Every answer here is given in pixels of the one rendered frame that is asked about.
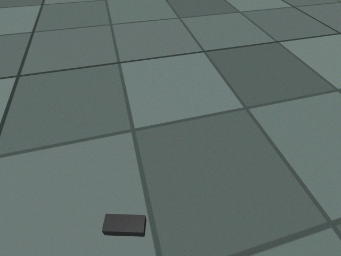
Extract carton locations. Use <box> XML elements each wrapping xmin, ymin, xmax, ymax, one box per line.
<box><xmin>102</xmin><ymin>214</ymin><xmax>147</xmax><ymax>237</ymax></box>

